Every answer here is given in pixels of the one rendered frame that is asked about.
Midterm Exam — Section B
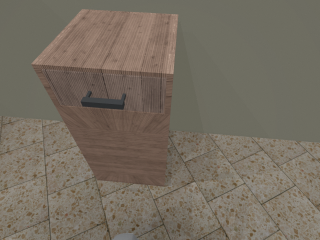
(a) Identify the cabinet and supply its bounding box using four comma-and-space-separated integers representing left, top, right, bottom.
31, 9, 179, 187

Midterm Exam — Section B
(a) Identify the drawer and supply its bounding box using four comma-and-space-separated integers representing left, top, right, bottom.
42, 69, 167, 113

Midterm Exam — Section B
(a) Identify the handle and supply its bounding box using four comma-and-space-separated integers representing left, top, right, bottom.
80, 91, 126, 110

